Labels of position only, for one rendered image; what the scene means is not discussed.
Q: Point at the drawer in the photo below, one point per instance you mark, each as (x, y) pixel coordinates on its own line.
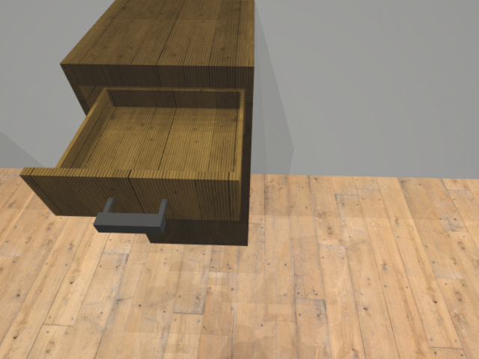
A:
(142, 145)

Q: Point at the cabinet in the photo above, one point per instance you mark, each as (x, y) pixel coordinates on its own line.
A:
(174, 44)

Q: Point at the handle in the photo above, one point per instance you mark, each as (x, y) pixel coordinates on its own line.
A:
(111, 222)

